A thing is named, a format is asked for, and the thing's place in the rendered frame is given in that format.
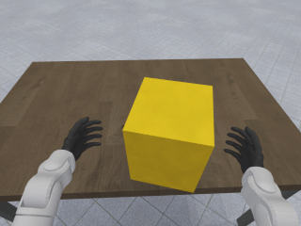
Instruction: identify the right robot forearm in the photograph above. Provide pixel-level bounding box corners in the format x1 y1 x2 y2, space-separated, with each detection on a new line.
241 167 299 226

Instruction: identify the robot right hand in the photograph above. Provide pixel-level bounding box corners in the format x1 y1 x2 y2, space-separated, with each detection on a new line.
224 126 264 174

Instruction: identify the robot left hand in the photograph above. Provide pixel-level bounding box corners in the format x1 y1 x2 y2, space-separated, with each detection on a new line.
61 117 103 161

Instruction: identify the carton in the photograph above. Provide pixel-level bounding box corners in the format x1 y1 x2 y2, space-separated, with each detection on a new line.
122 77 214 193

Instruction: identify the left robot forearm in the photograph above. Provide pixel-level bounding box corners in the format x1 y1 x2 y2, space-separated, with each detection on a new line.
11 150 76 226

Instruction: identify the table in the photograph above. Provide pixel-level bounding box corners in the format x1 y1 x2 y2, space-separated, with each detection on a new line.
0 57 301 226

